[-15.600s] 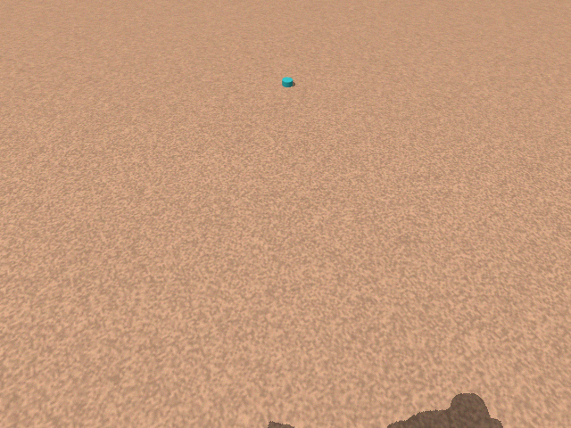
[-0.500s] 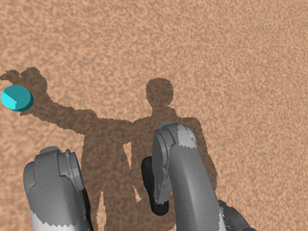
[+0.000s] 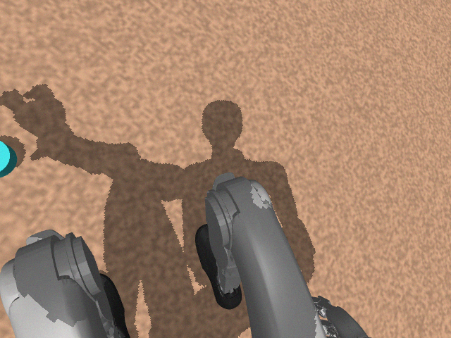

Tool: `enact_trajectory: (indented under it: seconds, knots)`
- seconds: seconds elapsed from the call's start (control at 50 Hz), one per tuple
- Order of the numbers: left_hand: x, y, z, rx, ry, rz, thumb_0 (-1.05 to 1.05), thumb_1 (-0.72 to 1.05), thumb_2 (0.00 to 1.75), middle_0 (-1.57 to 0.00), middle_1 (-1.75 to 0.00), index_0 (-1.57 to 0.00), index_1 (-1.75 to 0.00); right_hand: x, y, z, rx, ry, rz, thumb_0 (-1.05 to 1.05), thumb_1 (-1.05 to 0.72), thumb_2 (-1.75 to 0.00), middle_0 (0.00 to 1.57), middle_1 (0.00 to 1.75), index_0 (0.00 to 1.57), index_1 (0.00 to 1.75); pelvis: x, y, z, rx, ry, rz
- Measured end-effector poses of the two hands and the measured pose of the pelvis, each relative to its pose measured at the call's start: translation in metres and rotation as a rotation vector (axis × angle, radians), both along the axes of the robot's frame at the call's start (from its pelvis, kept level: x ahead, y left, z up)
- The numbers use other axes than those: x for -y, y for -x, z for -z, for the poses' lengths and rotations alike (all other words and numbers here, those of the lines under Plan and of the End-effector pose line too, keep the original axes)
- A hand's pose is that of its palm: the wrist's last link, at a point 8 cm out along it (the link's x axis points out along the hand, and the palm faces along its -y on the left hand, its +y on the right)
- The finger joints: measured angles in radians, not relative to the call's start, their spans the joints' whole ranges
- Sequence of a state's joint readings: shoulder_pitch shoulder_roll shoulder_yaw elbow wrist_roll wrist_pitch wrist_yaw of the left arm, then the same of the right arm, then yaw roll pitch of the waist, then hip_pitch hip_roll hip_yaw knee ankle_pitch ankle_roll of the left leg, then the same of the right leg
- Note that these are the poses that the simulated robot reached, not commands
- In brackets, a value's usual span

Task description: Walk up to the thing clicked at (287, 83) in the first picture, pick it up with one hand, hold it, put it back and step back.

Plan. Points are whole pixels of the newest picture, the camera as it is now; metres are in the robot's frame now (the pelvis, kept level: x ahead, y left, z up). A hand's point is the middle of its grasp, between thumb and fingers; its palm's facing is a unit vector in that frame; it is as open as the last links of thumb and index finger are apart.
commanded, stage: approach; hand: left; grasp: from above
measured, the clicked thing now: out of the picture +0.48 +0.29 -0.30
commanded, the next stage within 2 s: close in in 0.12 s
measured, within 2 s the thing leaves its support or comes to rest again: neither
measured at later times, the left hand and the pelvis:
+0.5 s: hand out of the picture +0.46 +0.29 -0.19, palm faces -0.46 -0.09 -0.89, open 14.1 cm; pelvis +0.00 +0.01 +0.00, yaw +0 degrees
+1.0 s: hand out of the picture +0.48 +0.29 -0.25, palm faces -0.44 -0.13 -0.89, open 14.2 cm; pelvis +0.01 +0.01 -0.02, yaw -3 degrees
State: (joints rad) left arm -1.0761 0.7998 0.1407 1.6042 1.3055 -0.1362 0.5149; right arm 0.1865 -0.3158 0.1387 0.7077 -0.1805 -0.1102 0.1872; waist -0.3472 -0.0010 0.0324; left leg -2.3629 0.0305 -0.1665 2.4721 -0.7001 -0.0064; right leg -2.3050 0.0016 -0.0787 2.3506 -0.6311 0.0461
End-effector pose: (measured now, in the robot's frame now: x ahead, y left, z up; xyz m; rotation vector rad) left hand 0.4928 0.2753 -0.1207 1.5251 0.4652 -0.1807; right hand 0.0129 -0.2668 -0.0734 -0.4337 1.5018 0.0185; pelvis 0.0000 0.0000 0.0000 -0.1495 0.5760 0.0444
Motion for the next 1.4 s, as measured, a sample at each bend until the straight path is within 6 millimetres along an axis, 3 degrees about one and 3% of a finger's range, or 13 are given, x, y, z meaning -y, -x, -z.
enact_trajectory:
  seconds: [0.14, 0.22, 0.34, 0.48, 0.9, 1.4]
  knots:
    - [-0.031, 0.02, 0.006, -0.077, 0.019, -0.101, 0.0, -0.51, 0.99, -0.14, -0.95, -0.12, -0.97, -0.004, -0.001, 0.008, -0.017, -0.034, -0.012, 0.0, -0.9, -0.89, 0.21, 0.3, 0.2, 0.3, 0.0, 0.001, 0.0, 0.014, -0.004, -0.005]
    - [-0.041, 0.025, 0.007, -0.096, 0.035, -0.065, 0.0, -0.52, 1.0, -0.12, -0.97, -0.11, -0.98, -0.002, -0.009, 0.007, -0.015, -0.013, -0.033, 0.0, -0.9, -0.89, 0.21, 0.3, 0.2, 0.3, -0.001, 0.001, 0.001, 0.022, 0.002, -0.011]
    - [-0.033, 0.021, 0.003, -0.053, 0.069, 0.045, 0.0, -0.52, 1.0, -0.11, -1.0, -0.1, -1.0, 0.001, -0.024, -0.002, -0.009, 0.033, -0.056, 0.0, -0.9, -0.89, 0.2, 0.3, 0.2, 0.3, -0.003, -0.001, 0.0, 0.016, 0.017, -0.017]
    - [-0.02, 0.023, 0.014, -0.06, 0.071, 0.074, 0.0, -0.52, 1.0, -0.09, -1.0, -0.09, -1.0, 0.001, -0.038, -0.011, 0.048, 0.054, -0.085, 0.0, -0.9, -0.9, 0.2, 0.3, 0.2, 0.3, -0.005, -0.002, -0.001, 0.019, 0.027, -0.017]
    - [-0.017, 0.012, 0.069, -0.056, 0.068, -0.01, 0.0, -0.53, 1.01, -0.08, -0.99, -0.07, -1.0, -0.015, 0.01, -0.009, -0.081, -0.007, -0.113, 0.0, -0.9, -0.9, 0.2, 0.3, 0.2, 0.3, -0.005, -0.003, 0.015, 0.052, 0.041, 0.014]
    - [-0.02, 0.025, 0.082, -0.05, 0.086, 0.019, 0.0, -0.54, 1.04, -0.09, -1.0, -0.06, -1.02, -0.02, -0.017, -0.014, -0.024, -0.015, -0.244, 0.0, -0.91, -0.9, 0.2, 0.3, 0.2, 0.3, -0.011, 0.0, 0.018, 0.101, 0.081, 0.026]
